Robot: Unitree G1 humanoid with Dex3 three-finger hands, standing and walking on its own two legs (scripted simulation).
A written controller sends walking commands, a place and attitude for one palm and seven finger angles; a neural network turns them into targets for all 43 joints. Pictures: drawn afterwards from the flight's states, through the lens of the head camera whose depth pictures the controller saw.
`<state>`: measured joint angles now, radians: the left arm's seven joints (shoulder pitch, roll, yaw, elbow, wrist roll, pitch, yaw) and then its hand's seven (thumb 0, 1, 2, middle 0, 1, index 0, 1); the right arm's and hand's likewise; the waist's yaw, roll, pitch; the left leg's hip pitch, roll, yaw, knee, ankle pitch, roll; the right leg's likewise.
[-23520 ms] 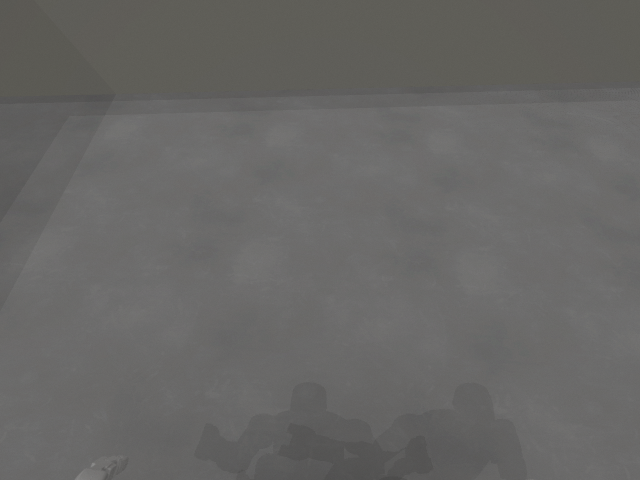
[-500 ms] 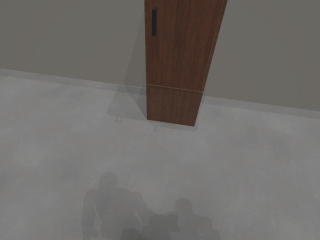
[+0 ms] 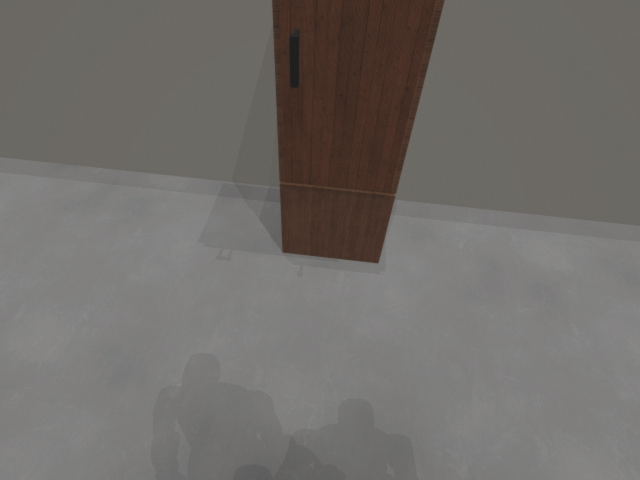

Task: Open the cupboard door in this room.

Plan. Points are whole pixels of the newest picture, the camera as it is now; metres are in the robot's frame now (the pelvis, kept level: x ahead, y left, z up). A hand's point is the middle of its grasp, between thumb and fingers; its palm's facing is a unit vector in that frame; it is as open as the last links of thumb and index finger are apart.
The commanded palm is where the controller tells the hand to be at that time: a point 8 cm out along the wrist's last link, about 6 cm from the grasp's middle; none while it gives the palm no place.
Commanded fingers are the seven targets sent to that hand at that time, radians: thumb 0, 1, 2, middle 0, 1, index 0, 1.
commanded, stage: stand and wait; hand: left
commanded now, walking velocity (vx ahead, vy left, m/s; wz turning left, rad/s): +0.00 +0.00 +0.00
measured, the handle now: (295, 58) +1.04 +0.13 +0.06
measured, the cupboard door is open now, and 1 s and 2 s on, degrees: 0 0 0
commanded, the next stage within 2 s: look at it before walking up in 0.02 s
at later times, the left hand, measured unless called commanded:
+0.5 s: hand out of the picture -0.05 +0.14 -0.18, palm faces +0.03 -0.99 -0.14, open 7.4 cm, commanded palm none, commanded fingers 0.00 0.90 0.90 -0.20 -0.30 -0.20 -0.30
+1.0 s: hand out of the picture -0.05 +0.14 -0.18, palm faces +0.04 -0.98 -0.17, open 7.4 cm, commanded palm none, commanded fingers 0.00 0.90 0.90 -0.20 -0.30 -0.20 -0.30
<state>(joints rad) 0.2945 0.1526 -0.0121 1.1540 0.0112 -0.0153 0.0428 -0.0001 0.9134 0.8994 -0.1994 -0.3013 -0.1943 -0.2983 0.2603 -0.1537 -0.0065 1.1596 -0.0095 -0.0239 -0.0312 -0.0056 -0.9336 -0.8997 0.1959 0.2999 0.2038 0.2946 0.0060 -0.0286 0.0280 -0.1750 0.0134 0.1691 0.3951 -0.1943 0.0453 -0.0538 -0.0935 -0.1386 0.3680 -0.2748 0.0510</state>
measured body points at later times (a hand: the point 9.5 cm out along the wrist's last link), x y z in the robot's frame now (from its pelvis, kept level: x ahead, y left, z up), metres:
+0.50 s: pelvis -0.01 +0.00 +0.00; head -0.01 +0.01 +0.45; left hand -0.05 +0.20 -0.17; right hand -0.04 -0.20 -0.16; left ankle +0.02 +0.09 -0.74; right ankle -0.05 -0.14 -0.74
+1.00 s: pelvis +0.00 -0.02 -0.01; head +0.00 -0.03 +0.44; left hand -0.05 +0.19 -0.16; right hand -0.04 -0.22 -0.18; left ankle +0.02 +0.08 -0.74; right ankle -0.05 -0.14 -0.74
